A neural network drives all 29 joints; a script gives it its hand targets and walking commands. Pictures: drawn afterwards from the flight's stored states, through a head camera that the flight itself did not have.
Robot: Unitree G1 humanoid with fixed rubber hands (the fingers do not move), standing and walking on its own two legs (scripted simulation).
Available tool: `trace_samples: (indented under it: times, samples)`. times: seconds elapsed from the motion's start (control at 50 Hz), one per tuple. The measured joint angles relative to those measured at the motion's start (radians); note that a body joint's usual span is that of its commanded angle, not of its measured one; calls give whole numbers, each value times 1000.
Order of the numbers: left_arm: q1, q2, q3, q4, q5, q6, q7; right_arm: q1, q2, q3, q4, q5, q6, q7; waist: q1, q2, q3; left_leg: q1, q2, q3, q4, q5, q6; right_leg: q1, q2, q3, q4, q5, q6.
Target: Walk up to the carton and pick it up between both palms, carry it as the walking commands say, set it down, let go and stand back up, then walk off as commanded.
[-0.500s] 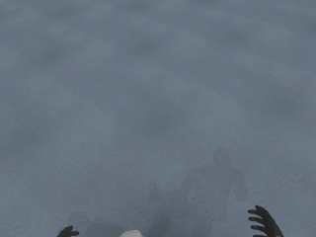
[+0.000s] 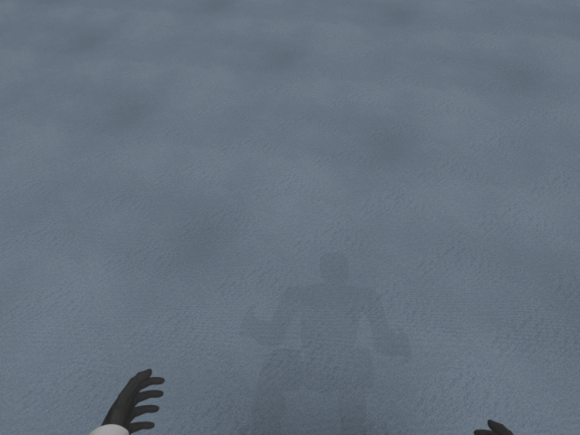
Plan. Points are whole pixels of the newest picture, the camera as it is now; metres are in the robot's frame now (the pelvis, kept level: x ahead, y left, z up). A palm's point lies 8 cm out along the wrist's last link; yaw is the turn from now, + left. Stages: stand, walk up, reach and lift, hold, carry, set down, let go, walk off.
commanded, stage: walk off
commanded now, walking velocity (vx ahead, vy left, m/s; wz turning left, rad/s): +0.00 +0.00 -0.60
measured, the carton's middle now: out of the picture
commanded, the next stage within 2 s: stand in 0.26 s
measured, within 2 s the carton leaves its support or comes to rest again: neither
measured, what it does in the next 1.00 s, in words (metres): steps on the spot: left foot, then right foot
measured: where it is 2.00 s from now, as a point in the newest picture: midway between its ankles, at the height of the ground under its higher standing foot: outside the picture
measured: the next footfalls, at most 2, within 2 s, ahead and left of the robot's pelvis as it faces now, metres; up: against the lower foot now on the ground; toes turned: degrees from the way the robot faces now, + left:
left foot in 0.42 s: +0.06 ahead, +0.12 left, +0.00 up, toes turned -8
right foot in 0.76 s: -0.03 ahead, -0.10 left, +0.00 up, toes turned -13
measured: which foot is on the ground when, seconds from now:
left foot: up 0.00-0.40, down 0.42-1.00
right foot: down 0.00-0.44, up 0.46-0.74, down 0.76-1.00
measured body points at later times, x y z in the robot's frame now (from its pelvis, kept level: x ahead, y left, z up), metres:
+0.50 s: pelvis -0.01 +0.02 +0.01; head +0.02 +0.04 +0.46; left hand +0.14 +0.27 -0.12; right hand +0.08 -0.25 -0.09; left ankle +0.02 +0.12 -0.73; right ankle -0.02 -0.10 -0.70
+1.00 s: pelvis -0.03 +0.01 +0.02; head -0.02 +0.00 +0.47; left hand +0.13 +0.23 -0.11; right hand -0.04 -0.25 -0.12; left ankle +0.02 +0.12 -0.72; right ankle -0.07 -0.09 -0.72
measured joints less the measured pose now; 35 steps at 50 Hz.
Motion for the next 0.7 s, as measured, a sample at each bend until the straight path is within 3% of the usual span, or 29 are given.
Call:
trace_samples:
  times: [0.06, 0.16, 0.34, 0.42, 0.44, 0.5, 0.58, 0.64, 0.7]
  samples:
    - [10, -3, -9, 1, -9, -21, 15, 2, -11, -7, 3, 0, 35, -2, -3, 12, 2, -109, -48, -116, 260, -139, -33, -14, 9, 25, 21, -22, -56]
    - [50, -2, -12, 18, -15, -15, 40, -30, -5, 0, -9, -4, 37, 4, 18, 2, 6, -198, -89, -198, 374, -27, -56, 16, 21, 78, -76, 38, -61]
    - [105, 14, -1, 39, 0, -10, 29, -95, 24, 12, -37, 5, 39, 0, 61, -38, -7, -128, -149, -238, 122, -21, -36, -11, 49, 161, -77, 63, -53]
    - [113, 16, -1, 48, -4, -7, 27, -98, 40, 24, -41, 8, 19, -10, 64, -55, -20, 2, -175, -209, -129, 69, -8, -38, 62, 179, -28, 44, -29]
    - [114, 18, -2, 51, -7, -8, 29, -94, 49, 28, -38, 2, 9, -14, 62, -70, -21, 19, -180, -197, -166, 131, 13, -48, 59, 186, -3, 31, -22]
    - [112, 12, -4, 67, -3, 2, 36, -73, 68, 46, -27, -4, -5, -10, 54, -86, -26, 27, -170, -178, -160, 125, 69, -98, 76, 195, 176, -153, -7]
    - [108, 8, -5, 90, -6, 5, 25, -54, 86, 58, -6, -3, -15, -11, 41, -91, -27, 63, -153, -166, -222, 147, 75, -111, 65, 183, 315, -143, 24]
    - [105, -2, -11, 113, -10, 10, 23, -55, 88, 59, 7, -4, -19, -11, 27, -82, -26, 65, -148, -161, -229, 156, 76, -59, 37, 156, 242, -148, 42]
    - [92, -16, -19, 131, -13, 16, 27, -53, 81, 55, 27, -4, -17, -7, 17, -67, -23, 49, -148, -158, -202, 145, 75, 18, 17, 117, 98, -144, 37]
